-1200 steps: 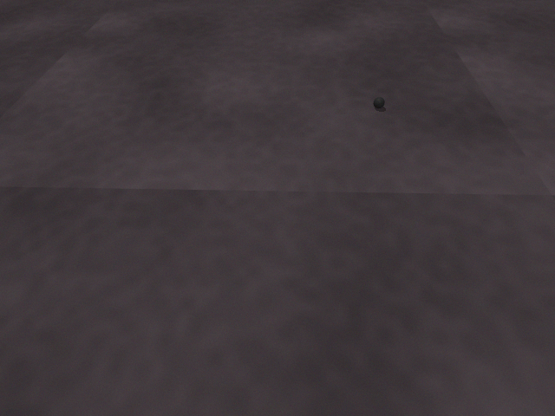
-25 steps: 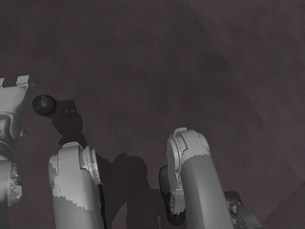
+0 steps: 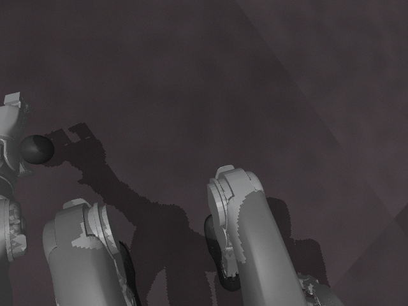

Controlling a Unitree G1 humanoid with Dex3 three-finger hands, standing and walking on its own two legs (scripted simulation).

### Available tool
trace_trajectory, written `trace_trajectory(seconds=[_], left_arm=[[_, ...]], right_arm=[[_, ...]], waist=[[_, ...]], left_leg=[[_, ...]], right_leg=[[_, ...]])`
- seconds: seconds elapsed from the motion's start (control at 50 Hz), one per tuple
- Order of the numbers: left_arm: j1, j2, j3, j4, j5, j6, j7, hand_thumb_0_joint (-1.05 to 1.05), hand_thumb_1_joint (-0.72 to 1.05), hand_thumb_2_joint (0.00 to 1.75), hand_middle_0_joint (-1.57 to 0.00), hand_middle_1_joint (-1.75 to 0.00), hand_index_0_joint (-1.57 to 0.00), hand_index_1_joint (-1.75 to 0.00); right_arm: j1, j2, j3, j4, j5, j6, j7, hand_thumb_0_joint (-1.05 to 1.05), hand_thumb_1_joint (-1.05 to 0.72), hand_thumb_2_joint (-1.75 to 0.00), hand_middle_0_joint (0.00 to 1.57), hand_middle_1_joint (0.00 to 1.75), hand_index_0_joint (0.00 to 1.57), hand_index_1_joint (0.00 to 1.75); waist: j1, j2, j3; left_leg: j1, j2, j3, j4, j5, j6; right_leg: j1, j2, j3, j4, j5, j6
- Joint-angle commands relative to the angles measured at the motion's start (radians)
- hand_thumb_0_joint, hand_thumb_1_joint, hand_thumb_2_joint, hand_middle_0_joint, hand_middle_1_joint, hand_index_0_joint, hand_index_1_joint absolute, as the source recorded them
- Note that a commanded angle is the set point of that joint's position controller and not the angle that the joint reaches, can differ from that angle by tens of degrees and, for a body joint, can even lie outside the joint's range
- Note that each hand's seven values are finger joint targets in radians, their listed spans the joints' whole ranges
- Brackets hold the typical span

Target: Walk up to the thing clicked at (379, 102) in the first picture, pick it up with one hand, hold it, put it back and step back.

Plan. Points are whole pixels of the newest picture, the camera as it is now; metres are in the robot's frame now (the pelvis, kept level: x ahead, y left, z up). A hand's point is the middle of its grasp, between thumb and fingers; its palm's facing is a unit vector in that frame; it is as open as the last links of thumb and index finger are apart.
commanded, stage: approach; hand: left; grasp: from above
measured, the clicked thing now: (37, 149) +0.46 +0.30 -0.29
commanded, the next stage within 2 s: rest palm in 0.10 s
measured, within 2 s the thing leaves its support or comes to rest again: neither
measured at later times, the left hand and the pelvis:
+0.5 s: hand (21, 146) +0.45 +0.30 -0.20, palm faces -0.47 -0.11 -0.88, open 14.1 cm; pelvis +0.00 +0.00 -0.01, yaw -1 degrees
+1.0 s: hand (33, 149) +0.45 +0.30 -0.25, palm faces -0.45 -0.12 -0.89, open 14.2 cm; pelvis +0.01 +0.01 -0.03, yaw -3 degrees
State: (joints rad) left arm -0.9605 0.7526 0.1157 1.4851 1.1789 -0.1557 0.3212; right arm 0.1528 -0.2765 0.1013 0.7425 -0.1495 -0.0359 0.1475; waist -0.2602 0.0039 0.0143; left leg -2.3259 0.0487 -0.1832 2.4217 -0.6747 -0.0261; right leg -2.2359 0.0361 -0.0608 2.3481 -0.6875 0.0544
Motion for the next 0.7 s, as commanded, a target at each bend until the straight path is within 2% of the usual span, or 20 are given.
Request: trace_trajectory(seconds=[0.0,0.04,0.08,0.14,0.18,0.22,0.26,0.3,0.36,0.38,0.4,0.46,0.48,0.52,0.56,0.58,0.6,0.62,0.64,0.68], left_arm=[[-0.204,0.264,0.034,-0.245,0.0,-0.098,0.042,0.0,-0.52,0.95,-0.07,-1.07,-0.09,-1.05],[-0.207,0.229,0.017,-0.285,0.018,-0.135,0.073,0.0,-0.5,0.94,-0.07,-1.08,-0.09,-1.05],[-0.202,0.227,0.024,-0.326,0.034,-0.16,0.12,0.0,-0.52,0.96,-0.07,-1.06,-0.08,-1.04],[-0.277,0.206,0.009,-0.366,0.063,-0.151,0.18,0.0,-0.52,1.0,-0.07,-1.06,-0.08,-1.05],[-0.326,0.205,-0.002,-0.328,0.076,-0.123,0.212,0.0,-0.52,1.01,-0.08,-1.06,-0.08,-1.05],[-0.346,0.187,-0.016,-0.22,0.091,-0.085,0.229,0.0,-0.55,1.0,-0.06,-0.99,-0.06,-0.99],[-0.38,0.171,-0.039,-0.118,0.097,-0.057,0.232,0.0,-0.55,1.01,-0.07,-1.0,-0.06,-1.0],[-0.346,0.157,-0.058,0.014,0.093,-0.03,0.225,0.0,-0.54,1.0,-0.06,-1.0,-0.06,-1.0],[-0.314,0.188,-0.051,0.101,0.08,-0.011,0.201,0.0,-0.52,0.98,-0.06,-1.01,-0.07,-1.01],[-0.3,0.196,-0.052,0.109,0.075,-0.01,0.192,0.0,-0.52,0.97,-0.06,-1.02,-0.07,-1.01],[-0.309,0.205,-0.05,0.103,0.074,-0.011,0.185,0.0,-0.51,0.97,-0.07,-1.02,-0.07,-1.01],[-0.3,0.262,-0.021,0.073,0.069,-0.023,0.181,0.0,-0.51,0.97,-0.07,-1.02,-0.07,-1.01],[-0.3,0.267,-0.022,0.073,0.069,-0.03,0.184,0.0,-0.5,0.95,-0.06,-1.03,-0.08,-1.01],[-0.306,0.313,0.017,0.037,0.071,-0.046,0.196,0.0,-0.51,0.95,-0.06,-1.02,-0.08,-1.01],[-0.296,0.33,0.04,-0.009,0.079,-0.062,0.213,0.0,-0.52,0.96,-0.06,-1.0,-0.07,-1.0],[-0.281,0.355,0.067,-0.021,0.084,-0.069,0.223,0.0,-0.52,0.97,-0.06,-1.0,-0.07,-1.0],[-0.275,0.322,0.036,0.005,0.092,-0.07,0.226,0.0,-0.52,0.97,-0.06,-1.0,-0.07,-1.0],[-0.294,0.299,0.027,0.008,0.086,-0.075,0.232,0.0,-0.52,0.97,-0.06,-1.0,-0.06,-0.99],[-0.303,0.294,0.011,0.014,0.081,-0.081,0.237,0.0,-0.53,0.98,-0.06,-1.0,-0.06,-1.0],[-0.29,0.349,0.044,-0.009,0.072,-0.091,0.255,0.0,-0.54,0.98,-0.06,-0.98,-0.06,-0.99]], right_arm=[[0.175,-0.243,-0.086,-0.021,-0.004,-0.003,-0.009,0.0,-0.9,-0.9,0.2,0.3,0.2,0.3],[0.168,-0.251,-0.101,-0.02,-0.006,-0.008,-0.009,0.0,-0.9,-0.9,0.2,0.3,0.2,0.3],[0.168,-0.251,-0.112,-0.017,-0.01,-0.01,-0.011,0.0,-0.9,-0.9,0.2,0.3,0.2,0.3],[0.167,-0.252,-0.13,-0.005,-0.02,-0.019,-0.015,0.0,-0.9,-0.9,0.2,0.3,0.2,0.3],[0.166,-0.254,-0.131,0.012,-0.022,-0.027,-0.018,0.0,-0.9,-0.9,0.2,0.3,0.2,0.3],[0.169,-0.255,-0.126,0.034,-0.026,-0.033,-0.02,0.0,-0.9,-0.9,0.2,0.3,0.2,0.3],[0.171,-0.258,-0.115,0.041,-0.032,-0.041,-0.023,0.0,-0.9,-0.9,0.2,0.3,0.2,0.3],[0.171,-0.257,-0.098,0.044,-0.036,-0.051,-0.022,0.0,-0.9,-0.9,0.2,0.3,0.2,0.3],[0.155,-0.265,-0.07,0.029,-0.043,-0.064,-0.019,0.0,-0.89,-0.9,0.2,0.3,0.2,0.3],[0.141,-0.262,-0.064,0.025,-0.043,-0.065,-0.018,0.0,-0.89,-0.9,0.2,0.3,0.2,0.3],[0.139,-0.264,-0.06,0.02,-0.046,-0.066,-0.017,0.0,-0.89,-0.9,0.2,0.3,0.2,0.3],[0.132,-0.27,-0.046,-0.003,-0.046,-0.07,-0.014,0.0,-0.89,-0.9,0.2,0.3,0.2,0.3],[0.126,-0.267,-0.039,-0.009,-0.051,-0.069,-0.011,0.0,-0.89,-0.9,0.2,0.3,0.2,0.3],[0.132,-0.276,-0.033,-0.014,-0.057,-0.072,-0.008,0.0,-0.89,-0.9,0.2,0.3,0.2,0.3],[0.137,-0.278,-0.027,-0.015,-0.063,-0.073,-0.007,0.0,-0.89,-0.9,0.2,0.3,0.2,0.3],[0.141,-0.283,-0.029,-0.005,-0.068,-0.071,-0.006,0.0,-0.89,-0.9,0.2,0.3,0.2,0.3],[0.14,-0.277,-0.02,-0.011,-0.079,-0.075,0.001,0.0,-0.89,-0.9,0.2,0.3,0.2,0.3],[0.142,-0.278,-0.017,-0.007,-0.087,-0.079,0.007,0.0,-0.89,-0.9,0.2,0.3,0.2,0.3],[0.137,-0.277,-0.016,-0.002,-0.085,-0.084,0.011,0.0,-0.89,-0.9,0.2,0.3,0.2,0.3],[0.148,-0.292,-0.011,-0.001,-0.092,-0.096,0.015,0.0,-0.89,-0.9,0.2,0.3,0.2,0.3]], waist=[[0.038,0.225,-0.719],[0.031,0.265,-0.709],[0.028,0.282,-0.709],[0.009,0.329,-0.74],[-0.001,0.344,-0.72],[-0.013,0.321,-0.689],[-0.034,0.284,-0.651],[-0.041,0.228,-0.594],[-0.034,0.226,-0.572],[-0.021,0.229,-0.589],[-0.031,0.215,-0.605],[-0.019,0.237,-0.642],[-0.026,0.256,-0.635],[-0.029,0.245,-0.631],[-0.026,0.284,-0.668],[-0.019,0.317,-0.69],[-0.043,0.317,-0.663],[-0.064,0.299,-0.654],[-0.067,0.304,-0.633],[-0.058,0.318,-0.632]], left_leg=[[0.446,-0.035,0.133,-0.202,0.173,0.053],[0.485,-0.033,0.125,-0.202,0.151,0.043],[0.493,-0.033,0.124,-0.211,0.125,0.039],[0.55,-0.029,0.124,-0.225,0.113,0.031],[0.554,-0.027,0.127,-0.23,0.107,0.031],[0.544,-0.028,0.128,-0.225,0.102,0.032],[0.496,-0.029,0.123,-0.216,0.079,0.04],[0.451,-0.032,0.124,-0.205,0.067,0.046],[0.436,-0.038,0.123,-0.202,0.082,0.049],[0.436,-0.035,0.124,-0.201,0.096,0.05],[0.437,-0.038,0.121,-0.198,0.097,0.051],[0.458,-0.034,0.122,-0.185,0.137,0.05],[0.447,-0.032,0.123,-0.182,0.14,0.049],[0.436,-0.028,0.119,-0.17,0.145,0.052],[0.474,-0.026,0.118,-0.162,0.185,0.046],[0.5,-0.024,0.115,-0.161,0.207,0.042],[0.49,-0.022,0.115,-0.144,0.215,0.042],[0.48,-0.022,0.109,-0.141,0.203,0.043],[0.47,-0.02,0.105,-0.141,0.175,0.043],[0.473,-0.02,0.103,-0.134,0.166,0.042]], right_leg=[[0.422,0.026,-0.098,-0.235,0.238,-0.074],[0.35,0.025,-0.111,-0.227,0.21,-0.083],[0.327,0.025,-0.111,-0.231,0.183,-0.085],[0.262,0.02,-0.114,-0.224,0.168,-0.09],[0.227,0.015,-0.115,-0.228,0.163,-0.09],[0.197,0.013,-0.116,-0.222,0.16,-0.09],[0.184,0.015,-0.116,-0.235,0.143,-0.086],[0.194,0.015,-0.117,-0.237,0.133,-0.084],[0.227,0.015,-0.123,-0.22,0.15,-0.08],[0.245,0.021,-0.122,-0.219,0.164,-0.081],[0.257,0.023,-0.126,-0.214,0.167,-0.08],[0.296,0.024,-0.127,-0.203,0.208,-0.077],[0.309,0.028,-0.125,-0.199,0.215,-0.077],[0.317,0.031,-0.13,-0.196,0.226,-0.073],[0.339,0.031,-0.134,-0.184,0.263,-0.072],[0.34,0.031,-0.136,-0.172,0.28,-0.074],[0.338,0.033,-0.137,-0.164,0.297,-0.072],[0.33,0.033,-0.143,-0.165,0.289,-0.07],[0.309,0.036,-0.144,-0.169,0.265,-0.072],[0.319,0.034,-0.145,-0.171,0.253,-0.072]])
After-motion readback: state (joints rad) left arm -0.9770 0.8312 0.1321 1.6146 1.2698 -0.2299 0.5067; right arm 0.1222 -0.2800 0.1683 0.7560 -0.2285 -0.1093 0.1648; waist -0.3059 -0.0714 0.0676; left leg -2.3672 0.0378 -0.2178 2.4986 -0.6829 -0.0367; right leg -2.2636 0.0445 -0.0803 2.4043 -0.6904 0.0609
